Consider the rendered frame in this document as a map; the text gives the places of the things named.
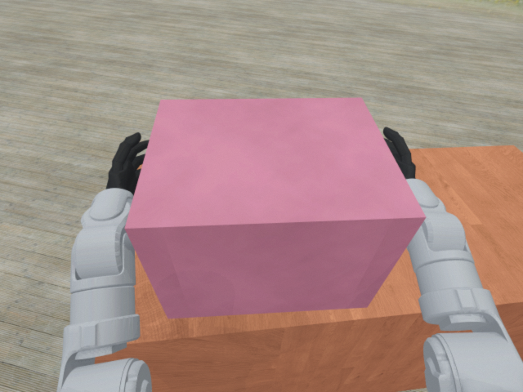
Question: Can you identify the robot left forearm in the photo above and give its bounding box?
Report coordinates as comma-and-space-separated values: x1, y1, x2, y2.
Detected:
56, 188, 141, 392

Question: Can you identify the carton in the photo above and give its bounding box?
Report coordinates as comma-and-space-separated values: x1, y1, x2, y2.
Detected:
125, 97, 426, 319

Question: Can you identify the robot right hand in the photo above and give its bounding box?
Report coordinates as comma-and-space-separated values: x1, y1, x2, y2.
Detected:
383, 127, 416, 179

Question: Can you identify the right robot upper arm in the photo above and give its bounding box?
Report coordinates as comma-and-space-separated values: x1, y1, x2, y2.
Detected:
423, 332, 523, 392

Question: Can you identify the left robot upper arm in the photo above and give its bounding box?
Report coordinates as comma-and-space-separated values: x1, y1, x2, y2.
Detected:
60, 358, 152, 392

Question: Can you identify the pedestal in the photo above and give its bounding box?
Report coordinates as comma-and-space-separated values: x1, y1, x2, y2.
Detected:
95, 145, 523, 392

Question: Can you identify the robot left hand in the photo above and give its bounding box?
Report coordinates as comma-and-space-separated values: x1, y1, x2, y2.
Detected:
106, 132, 149, 196

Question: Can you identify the robot right forearm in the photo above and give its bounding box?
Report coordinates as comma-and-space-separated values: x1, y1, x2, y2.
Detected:
406, 179, 523, 369

